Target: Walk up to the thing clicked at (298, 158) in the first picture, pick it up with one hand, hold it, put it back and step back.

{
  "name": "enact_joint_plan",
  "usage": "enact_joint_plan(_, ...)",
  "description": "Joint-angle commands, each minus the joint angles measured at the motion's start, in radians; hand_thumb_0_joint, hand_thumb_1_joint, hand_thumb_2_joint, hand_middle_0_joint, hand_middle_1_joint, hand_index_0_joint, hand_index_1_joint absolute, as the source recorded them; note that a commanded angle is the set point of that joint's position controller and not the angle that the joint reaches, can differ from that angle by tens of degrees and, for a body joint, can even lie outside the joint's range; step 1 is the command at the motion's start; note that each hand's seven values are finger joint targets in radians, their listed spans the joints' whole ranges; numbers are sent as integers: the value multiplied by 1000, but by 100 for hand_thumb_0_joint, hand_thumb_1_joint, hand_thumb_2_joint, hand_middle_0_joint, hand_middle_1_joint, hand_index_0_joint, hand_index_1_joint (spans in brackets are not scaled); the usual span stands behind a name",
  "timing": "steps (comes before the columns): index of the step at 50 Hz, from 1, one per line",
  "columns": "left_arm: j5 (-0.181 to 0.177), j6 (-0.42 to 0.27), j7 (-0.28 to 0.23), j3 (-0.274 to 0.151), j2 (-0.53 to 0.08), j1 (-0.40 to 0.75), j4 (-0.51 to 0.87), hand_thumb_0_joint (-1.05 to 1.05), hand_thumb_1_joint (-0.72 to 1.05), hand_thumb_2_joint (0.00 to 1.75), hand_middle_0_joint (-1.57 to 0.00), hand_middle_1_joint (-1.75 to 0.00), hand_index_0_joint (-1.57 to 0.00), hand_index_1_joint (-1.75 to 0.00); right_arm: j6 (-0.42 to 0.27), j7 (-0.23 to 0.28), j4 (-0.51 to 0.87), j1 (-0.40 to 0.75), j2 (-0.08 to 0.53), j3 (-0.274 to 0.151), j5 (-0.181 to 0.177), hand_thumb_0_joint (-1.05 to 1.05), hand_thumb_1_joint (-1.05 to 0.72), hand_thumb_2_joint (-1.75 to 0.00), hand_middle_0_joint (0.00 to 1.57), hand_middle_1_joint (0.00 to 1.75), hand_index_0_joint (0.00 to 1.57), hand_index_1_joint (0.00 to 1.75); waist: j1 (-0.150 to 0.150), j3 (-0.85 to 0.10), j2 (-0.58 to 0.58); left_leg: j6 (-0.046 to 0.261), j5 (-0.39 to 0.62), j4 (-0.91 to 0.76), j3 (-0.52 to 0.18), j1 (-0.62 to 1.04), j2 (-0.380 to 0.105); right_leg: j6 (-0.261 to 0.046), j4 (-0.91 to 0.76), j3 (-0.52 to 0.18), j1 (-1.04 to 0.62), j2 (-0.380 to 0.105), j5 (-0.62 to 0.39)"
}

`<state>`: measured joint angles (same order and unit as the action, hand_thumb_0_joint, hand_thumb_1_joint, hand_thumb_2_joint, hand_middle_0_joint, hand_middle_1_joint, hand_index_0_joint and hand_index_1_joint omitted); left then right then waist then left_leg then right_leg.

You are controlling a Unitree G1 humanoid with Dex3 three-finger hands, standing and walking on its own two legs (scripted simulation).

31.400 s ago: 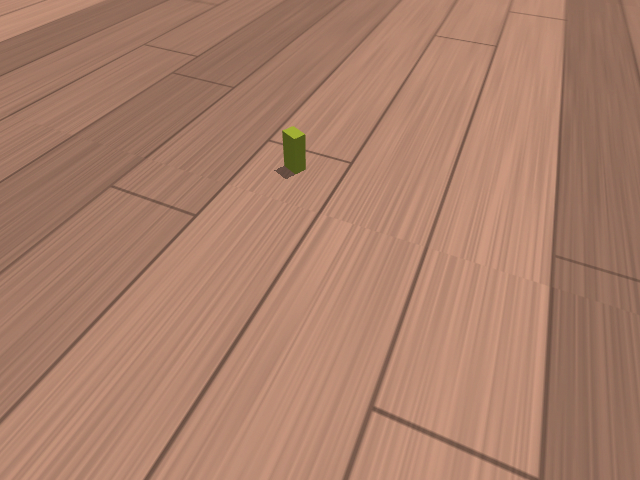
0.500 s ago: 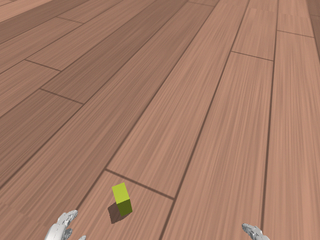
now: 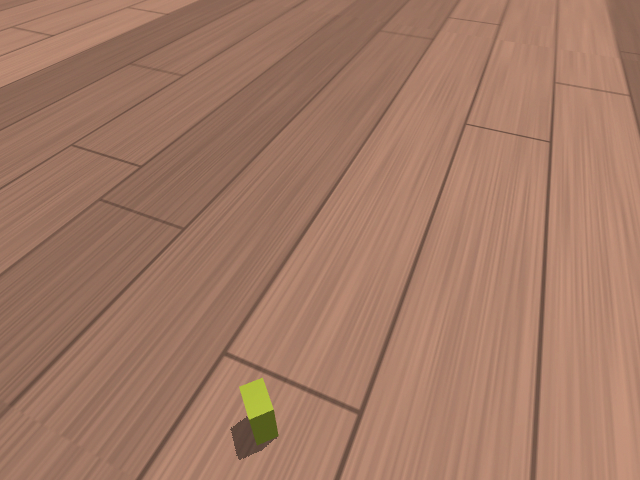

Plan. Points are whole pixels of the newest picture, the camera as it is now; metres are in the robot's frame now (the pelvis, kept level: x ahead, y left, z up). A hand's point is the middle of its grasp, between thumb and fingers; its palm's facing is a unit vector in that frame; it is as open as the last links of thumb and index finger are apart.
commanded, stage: stand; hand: left
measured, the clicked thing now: (259, 412) +0.47 +0.18 -0.67
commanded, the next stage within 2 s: step back in 1.56 s
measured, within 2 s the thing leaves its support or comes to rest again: neither
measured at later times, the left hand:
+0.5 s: hand out of the picture +0.04 +0.24 -0.15, palm faces +0.00 -0.94 -0.35, open 7.4 cm
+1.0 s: hand out of the picture +0.09 +0.23 -0.15, palm faces +0.00 -0.94 -0.35, open 7.4 cm
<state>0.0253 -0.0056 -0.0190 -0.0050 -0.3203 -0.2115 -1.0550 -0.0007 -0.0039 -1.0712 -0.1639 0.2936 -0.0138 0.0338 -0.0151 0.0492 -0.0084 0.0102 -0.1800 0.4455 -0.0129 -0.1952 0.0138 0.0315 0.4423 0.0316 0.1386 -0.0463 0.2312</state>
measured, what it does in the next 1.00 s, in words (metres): stands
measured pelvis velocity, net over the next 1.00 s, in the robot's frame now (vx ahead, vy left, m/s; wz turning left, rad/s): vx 0.02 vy -0.02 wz -0.01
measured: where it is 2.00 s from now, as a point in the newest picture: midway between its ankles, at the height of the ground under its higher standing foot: outside the picture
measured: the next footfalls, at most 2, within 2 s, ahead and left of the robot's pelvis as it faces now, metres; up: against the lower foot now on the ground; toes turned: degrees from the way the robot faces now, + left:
left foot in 1.84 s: +0.01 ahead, +0.11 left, +0.00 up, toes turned -1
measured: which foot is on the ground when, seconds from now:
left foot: down 0.00-1.00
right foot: down 0.00-1.00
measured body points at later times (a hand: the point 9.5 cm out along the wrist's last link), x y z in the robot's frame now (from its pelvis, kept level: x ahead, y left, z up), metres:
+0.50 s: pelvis +0.00 -0.01 +0.00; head +0.00 -0.02 +0.45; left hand +0.04 +0.28 -0.13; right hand +0.05 -0.30 -0.14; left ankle +0.04 +0.11 -0.74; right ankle +0.01 -0.14 -0.74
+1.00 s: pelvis +0.02 -0.02 +0.01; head +0.02 -0.03 +0.46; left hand +0.09 +0.28 -0.12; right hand +0.09 -0.31 -0.13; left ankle +0.04 +0.11 -0.74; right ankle +0.01 -0.14 -0.74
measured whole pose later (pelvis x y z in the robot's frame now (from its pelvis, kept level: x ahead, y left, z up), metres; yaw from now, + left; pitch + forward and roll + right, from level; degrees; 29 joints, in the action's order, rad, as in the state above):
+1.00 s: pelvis +0.02 -0.02 +0.01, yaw +0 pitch -3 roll +0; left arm 0.01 -0.02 -0.01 -0.01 -0.32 -0.11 -1.16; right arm -0.01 0.00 -1.16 -0.11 0.33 0.00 0.02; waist 0.00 0.05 -0.02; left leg -0.02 -0.14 0.32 -0.02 -0.13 -0.02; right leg 0.01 0.32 0.04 0.08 -0.02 0.20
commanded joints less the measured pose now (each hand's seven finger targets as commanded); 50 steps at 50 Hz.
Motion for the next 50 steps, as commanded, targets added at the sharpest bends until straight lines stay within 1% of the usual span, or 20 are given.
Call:
enact_joint_plan(1,2,-30,-10,-35,-196,51,35,0,90,90,-20,-30,-20,-30,-20,18,41,50,210,-44,-10,0,-90,-90,20,30,20,30,10,-9,-3,17,-54,-145,-127,5,-104,-44,-131,-86,22,-74,40)
enact_joint_plan(5,3,-28,-9,-32,-195,52,5,0,90,90,-20,-30,-20,-30,-18,16,21,60,219,-44,-12,0,-90,-90,20,30,20,30,6,-8,-12,15,-77,-158,-131,12,-107,-40,-146,-85,26,-73,54)
enact_joint_plan(6,1,-26,-9,-34,-203,58,-1,0,90,90,-20,-30,-20,-30,-15,16,14,52,213,-42,-11,0,-90,-90,20,30,20,30,12,20,-10,13,-126,-177,-136,-18,-107,-39,-146,-78,40,-66,89)
enact_joint_plan(12,2,-25,-6,-33,-205,62,-25,0,90,90,-20,-30,-20,-30,-12,14,1,63,218,-41,-12,0,-90,-90,20,30,20,30,7,21,-14,13,-145,-181,-135,-24,-107,-42,-159,-86,43,-71,123)
enact_joint_plan(13,0,-25,-5,-33,-205,60,-29,0,90,90,-20,-30,-20,-30,-14,14,0,65,220,-42,-13,0,-90,-90,20,30,20,30,7,0,-13,15,-118,-170,-130,-2,-109,-46,-162,-93,37,-77,102)
enact_joint_plan(15,-1,-23,-4,-35,-213,69,-31,0,90,90,-20,-30,-20,-30,-12,13,-8,52,221,-40,-11,0,-90,-90,20,30,20,30,10,17,-14,12,-161,-184,-135,-28,-108,-46,-162,-90,48,-71,141)
enact_joint_plan(16,-1,-24,-4,-34,-210,65,-34,0,90,90,-20,-30,-20,-30,-12,12,-6,61,228,-42,-13,0,-90,-90,20,30,20,30,7,24,-2,14,-148,-176,-133,-31,-105,-45,-172,-96,49,-76,153)
enact_joint_plan(18,-1,-29,-5,-32,-207,72,-35,0,90,90,-20,-30,-20,-30,-14,12,-8,62,218,-41,-15,0,-90,-90,20,30,20,30,11,-12,20,17,-35,-143,-115,29,-105,-48,-188,-110,46,-92,101)
enact_joint_plan(19,-4,-31,-4,-34,-218,84,-35,0,90,90,-20,-30,-20,-30,-15,11,-15,41,209,-35,-15,0,-90,-90,20,30,20,30,20,-2,23,13,-32,-148,-113,23,-105,-46,-186,-111,52,-90,98)
enact_joint_plan(21,-5,-32,-5,-33,-210,85,-37,0,90,90,-20,-30,-20,-30,-19,12,-15,60,218,-35,-15,0,-90,-90,20,30,20,30,14,-22,11,15,17,-142,-112,45,-109,-46,-182,-105,32,-90,44)
enact_joint_plan(24,-8,-29,-5,-36,-218,91,-42,0,90,90,-20,-30,-20,-30,-19,15,-21,58,228,-35,-15,0,-90,-90,20,30,20,30,13,-11,12,11,10,-159,-112,32,-111,-47,-182,-100,28,-85,41)
enact_joint_plan(26,-7,-31,-4,-33,-209,86,-47,0,90,90,-20,-30,-20,-30,-20,14,-24,65,227,-33,-16,0,-90,-90,20,30,20,30,9,-25,8,13,47,-153,-109,50,-116,-46,-180,-100,10,-88,-6)
enact_joint_plan(30,-10,-29,-4,-37,-214,96,-52,0,90,90,-20,-30,-20,-30,-19,16,-33,59,222,-28,-18,0,-90,-90,20,30,20,30,11,-29,11,10,54,-160,-104,54,-119,-44,-181,-98,-6,-88,-32)
enact_joint_plan(34,-9,-27,-3,-38,-208,105,-56,0,90,90,-20,-30,-20,-30,-17,17,-34,69,232,-30,-17,0,-90,-90,20,30,20,30,10,-6,6,8,31,-171,-105,36,-120,-41,-189,-93,2,-82,3)
enact_joint_plan(36,-8,-26,-3,-41,-214,111,-53,0,90,90,-20,-30,-20,-30,-18,18,-35,62,227,-29,-17,0,-90,-90,20,30,20,30,11,-22,7,3,58,-174,-101,43,-121,-43,-189,-95,-10,-85,-14)
enact_joint_plan(42,-11,-31,-3,-42,-210,122,-45,0,90,90,-20,-30,-20,-30,-27,20,-32,77,233,-26,-18,0,-90,-90,20,30,20,30,11,-85,1,6,196,-151,-92,97,-132,-37,-168,-90,-61,-93,-202)
enact_joint_plan(44,-13,-32,-2,-42,-210,129,-46,0,90,90,-20,-30,-20,-30,-26,20,-34,74,236,-25,-19,0,-90,-90,20,30,20,30,15,-77,11,4,185,-158,-91,99,-133,-35,-171,-89,-52,-90,-185)
enact_joint_plan(47,-11,-30,-2,-40,-205,126,-45,0,90,90,-20,-30,-20,-30,-26,21,-32,85,240,-25,-19,0,-90,-90,20,30,20,30,12,-86,10,4,231,-147,-86,112,-135,-31,-167,-82,-63,-90,-249)
enact_joint_plan(49,-10,-28,-2,-41,-208,137,-45,0,90,90,-20,-30,-20,-30,-23,21,-35,85,239,-23,-18,0,-90,-90,20,30,20,30,16,-52,4,0,159,-167,-89,88,-135,-32,-184,-83,-44,-87,-153)
enact_joint_plan(50,-11,-27,-2,-43,-214,138,-45,0,90,90,-20,-30,-20,-30,-22,22,-36,80,236,-24,-18,0,-90,-90,20,30,20,30,15,-57,13,0,149,-170,-88,87,-135,-35,-185,-86,-49,-90,-143)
